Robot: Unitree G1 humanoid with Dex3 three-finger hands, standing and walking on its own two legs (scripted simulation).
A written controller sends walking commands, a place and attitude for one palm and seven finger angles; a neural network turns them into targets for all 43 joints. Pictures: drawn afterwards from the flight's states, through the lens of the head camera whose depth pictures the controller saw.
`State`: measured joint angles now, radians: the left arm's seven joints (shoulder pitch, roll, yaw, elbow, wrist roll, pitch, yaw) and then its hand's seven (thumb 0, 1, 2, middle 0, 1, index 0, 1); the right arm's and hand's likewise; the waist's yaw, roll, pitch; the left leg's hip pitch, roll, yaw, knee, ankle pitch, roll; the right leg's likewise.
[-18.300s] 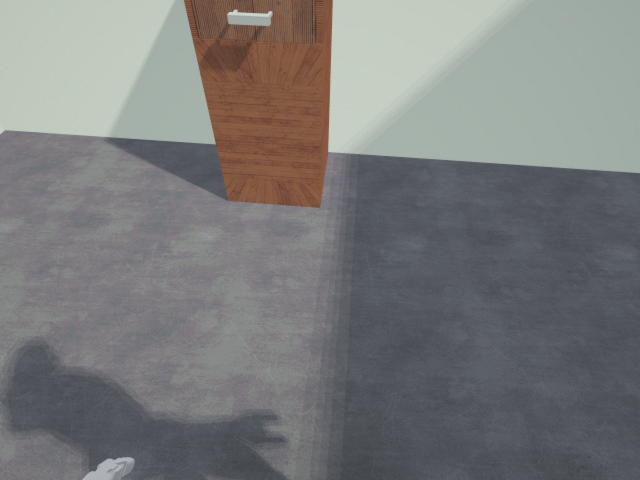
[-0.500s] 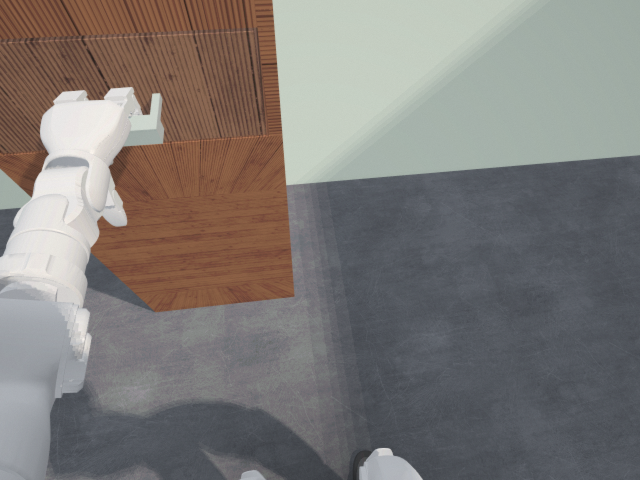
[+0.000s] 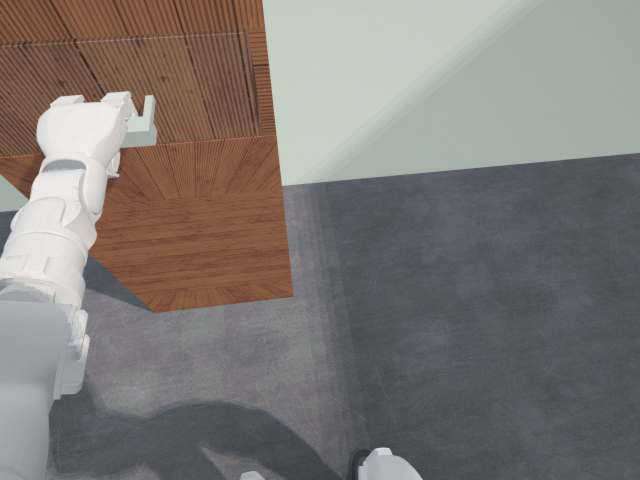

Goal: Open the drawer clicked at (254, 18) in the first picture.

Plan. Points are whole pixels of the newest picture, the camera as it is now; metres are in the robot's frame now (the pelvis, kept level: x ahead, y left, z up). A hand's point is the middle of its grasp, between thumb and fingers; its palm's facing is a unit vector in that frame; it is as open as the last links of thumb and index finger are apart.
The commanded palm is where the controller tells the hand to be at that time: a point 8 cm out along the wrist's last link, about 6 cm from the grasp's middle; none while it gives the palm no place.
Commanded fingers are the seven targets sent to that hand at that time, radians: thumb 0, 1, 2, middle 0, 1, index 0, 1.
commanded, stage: close the thumb around the handle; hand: left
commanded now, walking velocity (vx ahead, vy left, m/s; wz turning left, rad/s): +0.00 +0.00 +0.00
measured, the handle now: (104, 120) +0.57 +0.25 +0.08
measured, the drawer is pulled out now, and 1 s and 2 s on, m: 0.00 0.07 0.20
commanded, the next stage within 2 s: pull the drawer open in 0.06 s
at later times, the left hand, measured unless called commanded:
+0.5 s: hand (105, 172) +0.50 +0.24 +0.06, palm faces -0.04 -0.02 -1.00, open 6.1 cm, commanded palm +0.46 +0.25 +0.11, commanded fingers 0.00 0.90 0.90 -0.40 -1.35 -0.40 -1.35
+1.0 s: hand (99, 210) +0.44 +0.24 +0.06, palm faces -0.01 -0.02 -1.00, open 6.1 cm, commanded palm +0.40 +0.25 +0.11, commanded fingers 0.00 0.90 0.90 -0.40 -1.35 -0.40 -1.35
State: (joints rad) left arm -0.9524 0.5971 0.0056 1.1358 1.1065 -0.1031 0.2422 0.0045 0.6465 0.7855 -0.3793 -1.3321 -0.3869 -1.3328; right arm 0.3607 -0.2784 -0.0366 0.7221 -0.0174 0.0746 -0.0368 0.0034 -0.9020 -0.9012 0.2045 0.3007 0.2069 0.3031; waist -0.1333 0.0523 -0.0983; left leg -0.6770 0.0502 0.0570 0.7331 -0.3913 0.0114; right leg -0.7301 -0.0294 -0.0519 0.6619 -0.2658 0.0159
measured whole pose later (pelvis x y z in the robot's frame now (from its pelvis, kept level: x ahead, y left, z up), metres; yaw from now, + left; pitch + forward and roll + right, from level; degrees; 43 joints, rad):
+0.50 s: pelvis +0.01 +0.00 +0.01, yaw -1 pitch +18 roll -1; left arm -0.78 0.55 0.02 0.97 1.08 -0.09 0.24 0.01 0.68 0.77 -0.31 -1.35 -0.34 -1.35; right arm 0.36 -0.27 -0.05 0.71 -0.01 0.10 -0.02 0.00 -0.90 -0.90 0.20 0.30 0.21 0.30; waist -0.10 0.06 -0.12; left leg -0.60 0.05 0.08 0.69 -0.40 0.02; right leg -0.67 -0.02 -0.03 0.63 -0.27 0.02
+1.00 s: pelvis +0.02 +0.00 +0.01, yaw -1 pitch +13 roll -1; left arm -0.49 0.47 -0.03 0.64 1.04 -0.03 0.23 0.01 0.68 0.79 -0.30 -1.35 -0.34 -1.35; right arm 0.26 -0.27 -0.05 0.65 0.01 0.10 -0.01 0.01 -0.90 -0.90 0.20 0.30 0.21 0.30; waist -0.03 0.06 -0.11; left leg -0.47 0.04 0.07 0.62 -0.39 0.01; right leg -0.54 -0.03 -0.03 0.58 -0.28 0.02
